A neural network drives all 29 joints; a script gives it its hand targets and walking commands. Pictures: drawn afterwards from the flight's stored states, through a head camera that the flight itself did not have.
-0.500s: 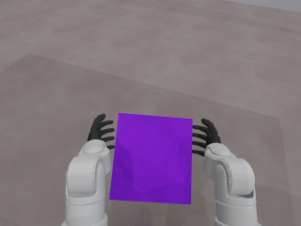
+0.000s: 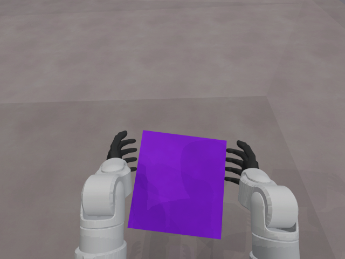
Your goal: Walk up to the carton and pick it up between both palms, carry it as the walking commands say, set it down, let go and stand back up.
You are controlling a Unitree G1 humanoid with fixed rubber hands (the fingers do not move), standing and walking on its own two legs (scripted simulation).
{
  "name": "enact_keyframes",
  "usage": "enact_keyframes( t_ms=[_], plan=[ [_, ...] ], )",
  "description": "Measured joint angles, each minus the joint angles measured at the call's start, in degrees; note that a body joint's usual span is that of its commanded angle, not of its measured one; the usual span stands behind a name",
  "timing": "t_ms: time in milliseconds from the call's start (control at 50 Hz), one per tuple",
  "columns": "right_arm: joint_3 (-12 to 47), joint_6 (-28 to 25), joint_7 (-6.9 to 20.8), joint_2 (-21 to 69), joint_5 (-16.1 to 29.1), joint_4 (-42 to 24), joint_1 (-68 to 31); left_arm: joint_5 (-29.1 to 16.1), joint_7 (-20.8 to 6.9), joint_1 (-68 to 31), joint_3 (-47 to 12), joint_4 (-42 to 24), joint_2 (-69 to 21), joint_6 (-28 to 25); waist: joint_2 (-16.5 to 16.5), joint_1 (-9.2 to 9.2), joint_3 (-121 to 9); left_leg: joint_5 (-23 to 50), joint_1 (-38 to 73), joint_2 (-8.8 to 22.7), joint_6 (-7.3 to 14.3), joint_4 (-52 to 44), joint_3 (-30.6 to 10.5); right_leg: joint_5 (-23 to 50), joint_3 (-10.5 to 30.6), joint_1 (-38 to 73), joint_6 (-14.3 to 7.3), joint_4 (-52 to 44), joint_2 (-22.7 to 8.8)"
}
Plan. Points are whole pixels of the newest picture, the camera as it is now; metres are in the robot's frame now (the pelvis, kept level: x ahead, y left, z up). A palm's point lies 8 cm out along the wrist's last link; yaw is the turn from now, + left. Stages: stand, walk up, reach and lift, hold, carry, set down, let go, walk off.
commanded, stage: carry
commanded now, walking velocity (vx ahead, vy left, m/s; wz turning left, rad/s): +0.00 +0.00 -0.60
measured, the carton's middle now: (177, 181) +0.32 -0.01 -0.02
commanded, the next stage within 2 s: none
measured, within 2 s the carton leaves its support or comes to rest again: neither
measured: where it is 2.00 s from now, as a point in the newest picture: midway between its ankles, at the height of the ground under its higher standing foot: outside the picture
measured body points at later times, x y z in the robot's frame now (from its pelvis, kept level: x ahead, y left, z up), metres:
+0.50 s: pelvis -0.07 -0.03 +0.00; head -0.06 -0.04 +0.45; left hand +0.26 +0.02 +0.11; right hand +0.18 -0.24 +0.09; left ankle +0.00 +0.11 -0.72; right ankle -0.07 -0.15 -0.72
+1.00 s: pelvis -0.13 -0.04 +0.01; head -0.15 -0.03 +0.46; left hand +0.19 +0.00 +0.11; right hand +0.10 -0.26 +0.10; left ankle -0.06 +0.06 -0.72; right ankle -0.07 -0.15 -0.72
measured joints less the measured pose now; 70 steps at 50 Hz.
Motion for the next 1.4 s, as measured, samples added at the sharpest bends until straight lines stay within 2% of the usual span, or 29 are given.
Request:
enact_keyframes(
  t_ms=[80, 160, 220, 260, 300, 340, 400, 460, 480, 500, 520, 560, 580, 640, 720, 740, 800, 860, 1000, 1220, 1400],
  plan=[
    [0.7, -1.2, -0.6, 0.0, 0.8, -0.9, 0.0, 0.2, -0.7, 0.1, 0.6, -1.7, 0.0, -0.7, -1.0, -0.56, 0.0, 1.5, 1.1, -2.3, 0.1, -6.2, -0.8, 2.7, 1.9, -1.6, -0.8, -1.9, 1.8],
    [1.1, -1.6, -0.4, 0.1, 0.5, -0.8, -0.6, 0.4, -0.5, 0.8, 0.4, -3.0, 0.2, -1.1, -2.6, 0.44, -1.2, 3.4, 4.6, -4.3, 0.6, -15.5, -0.7, 5.2, 3.9, -3.1, -0.7, -3.6, 3.4],
    [1.9, -1.8, 0.3, 0.2, 0.1, 0.9, -0.7, 0.5, -0.1, 1.9, 0.6, -3.6, 0.5, -0.8, -6.0, 1.51, -1.8, 14.2, 7.0, -5.3, 4.3, -22.0, 1.0, 6.8, 6.2, -3.2, 0.1, -4.8, 3.4],
    [2.2, -1.3, 1.0, 0.1, -0.3, 1.6, -0.6, 0.2, 0.1, 3.1, 0.4, -4.1, 0.9, -0.2, -5.3, 1.98, -2.7, 15.0, 7.4, -4.0, 5.5, -22.8, 1.8, -0.1, 4.6, -4.5, 3.2, -0.9, 3.2],
    [2.4, -1.0, 1.5, 0.1, -0.9, 2.0, -0.6, 0.1, 0.2, 3.7, 0.3, -4.4, 0.9, 0.3, -3.8, 3.02, -3.0, 14.4, 8.0, -1.9, 5.4, -23.0, 2.8, -7.4, 1.8, -6.6, 5.1, 8.9, 2.2],
    [2.5, -1.0, 1.6, 0.1, -1.4, 1.8, -0.4, -0.3, 0.3, 3.1, 0.5, -4.7, 0.8, 1.0, -3.4, 4.02, -2.7, 14.6, 9.0, -0.6, 4.9, -23.6, 3.9, -9.2, 0.4, -6.6, 6.5, 13.7, -0.2],
    [1.8, -1.0, 1.4, 0.3, -2.0, 1.0, -1.2, -0.6, 0.3, 1.4, 0.7, -4.9, 0.4, 1.1, -3.1, 4.85, -2.2, 14.4, 8.7, 1.1, 3.9, -22.1, 5.1, -9.7, -0.4, -3.5, 8.2, 11.1, -3.3],
    [1.1, -0.8, 1.3, 0.6, -2.6, 1.1, -2.5, -0.4, 0.3, 0.0, 1.2, -4.0, 0.1, 0.6, -2.3, 4.90, -2.3, 13.0, 7.1, 3.4, 2.6, -18.5, 6.0, -8.0, -1.2, 1.2, 8.9, 3.4, -4.3],
    [0.7, -0.8, 1.3, 0.6, -2.7, 1.4, -2.8, -0.3, 0.3, -0.4, 1.3, -3.3, -0.1, 0.3, -1.5, 4.90, -2.4, 12.2, 6.3, 4.6, 2.1, -16.6, 6.0, -3.0, -2.0, 2.5, 7.8, 0.1, -3.8],
    [-0.1, -0.8, 1.4, 0.6, -2.8, 1.8, -2.8, -0.3, 0.2, -0.7, 1.0, -2.0, -0.2, -0.1, 0.3, 4.50, -2.1, 11.5, 5.5, 6.2, 1.4, -14.5, 5.0, -0.4, -2.8, 2.7, 5.4, -0.4, -2.3],
    [-0.7, -0.8, 1.5, 0.5, -2.8, 2.1, -2.3, -0.3, 0.1, -0.8, 0.6, -0.6, -0.3, -0.4, 1.1, 4.11, -2.3, 9.2, 4.4, 6.3, 0.8, -12.0, 3.8, -0.4, -3.2, 2.2, 3.4, 0.4, -1.6],
    [-1.2, -0.4, 1.3, 0.2, -2.3, 2.5, -0.9, -0.4, -0.1, -0.6, -0.1, 1.5, -0.2, -0.3, 0.3, 3.08, -2.9, -0.7, 2.1, 3.6, 0.1, -5.6, 1.7, -1.5, -2.5, 0.6, 1.2, 1.7, -1.8],
    [-1.1, -0.2, 1.0, 0.1, -2.0, 2.6, -0.4, -0.4, -0.3, -0.4, -0.2, 2.1, -0.1, -0.2, 0.1, 2.27, -2.8, -2.6, 1.3, 2.2, 0.3, -3.2, 1.0, -1.5, -2.2, 0.3, 0.8, 1.6, -1.8],
    [-0.3, 0.0, 0.7, -0.1, -0.8, 2.5, 0.5, 0.3, -0.5, 0.4, -0.2, 2.4, 0.1, -0.5, -0.4, 0.13, -2.4, -1.3, 0.9, -0.2, 0.8, -2.0, 0.8, 0.3, -1.4, -0.2, 0.7, 0.0, -1.6],
    [0.9, -0.9, 0.4, -0.2, 0.3, 1.9, 0.8, 0.9, -0.9, 0.9, 0.8, 1.1, 0.2, -1.2, -1.4, -1.03, -2.5, 2.0, 3.7, -2.7, 1.9, -10.1, 0.8, 2.8, -0.8, -1.4, 0.1, -2.0, -0.8],
    [1.1, -1.1, 0.4, -0.1, 0.3, 1.9, 0.7, 0.9, -1.0, 1.0, 0.9, 0.7, 0.3, -1.3, -1.7, -0.96, -2.7, 3.3, 5.1, -3.3, 2.2, -13.6, 0.8, 3.3, -0.7, -1.7, 0.0, -2.3, -0.5],
    [1.8, -1.7, 0.8, 0.0, 0.0, 3.2, 0.3, 1.0, -0.9, 1.8, 1.2, 0.0, 0.5, -1.8, -4.3, -0.34, -3.1, 14.2, 7.7, -5.2, 5.1, -21.2, 1.0, 4.5, 0.2, -2.1, 0.0, -2.9, -0.9],
    [2.3, -1.1, 1.6, 0.0, -0.6, 4.1, 0.3, 0.9, -0.6, 3.6, 0.7, -0.6, 0.9, -1.4, -4.6, 0.61, -4.7, 14.2, 7.9, -5.1, 5.8, -21.9, 0.7, 5.4, -0.5, -1.4, 0.6, -4.7, -1.2],
    [1.0, -0.7, 2.3, 0.1, -3.1, 7.0, -0.3, 0.2, -0.4, 3.1, -0.2, 1.2, 0.8, 0.2, -3.6, 3.52, -7.2, 14.8, 7.8, -5.0, 5.4, -22.3, -0.6, 7.2, -1.8, -0.2, -0.4, -7.1, -1.1],
    [-0.7, -3.3, 3.0, 0.4, -4.0, 12.2, -1.9, 1.4, -1.3, 0.9, 1.4, 7.4, 0.3, -2.9, -3.2, 2.49, -7.4, 16.5, 7.0, -6.0, 6.0, -23.3, -0.9, 9.1, -1.6, -0.7, 0.4, -8.4, -1.8],
    [-0.2, -6.4, 3.6, 0.2, -3.3, 12.8, -1.0, 1.5, -1.9, 1.6, 1.9, 8.6, 0.5, -6.5, -3.1, 2.07, -6.4, 16.7, 6.1, -6.6, 6.5, -22.9, -0.7, 9.2, -1.1, -1.8, 0.7, -7.7, -2.3]
  ],
)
